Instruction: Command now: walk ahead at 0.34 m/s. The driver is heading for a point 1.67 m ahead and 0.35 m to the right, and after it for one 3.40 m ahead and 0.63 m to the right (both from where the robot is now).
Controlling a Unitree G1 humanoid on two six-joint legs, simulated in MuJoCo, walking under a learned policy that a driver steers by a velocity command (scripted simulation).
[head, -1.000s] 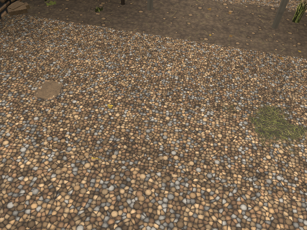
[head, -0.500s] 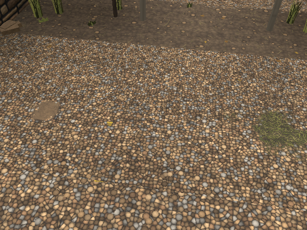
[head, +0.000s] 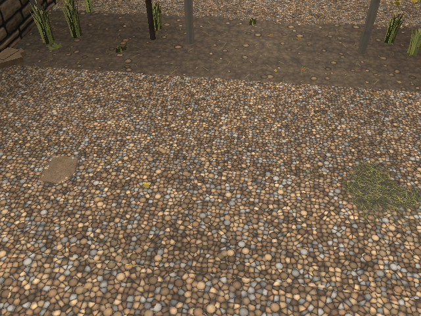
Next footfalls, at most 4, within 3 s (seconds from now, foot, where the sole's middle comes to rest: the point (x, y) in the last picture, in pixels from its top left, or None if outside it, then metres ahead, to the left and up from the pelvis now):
0.46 right None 0.34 -0.28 -0.96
0.92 left None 0.59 -0.10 -0.96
1.44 right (293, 296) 0.74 -0.29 -0.96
1.92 left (246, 245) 1.10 -0.15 -1.15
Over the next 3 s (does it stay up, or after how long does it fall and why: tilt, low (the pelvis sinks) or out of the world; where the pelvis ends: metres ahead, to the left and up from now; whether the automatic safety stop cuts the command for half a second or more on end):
stays up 1.55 -0.22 -0.42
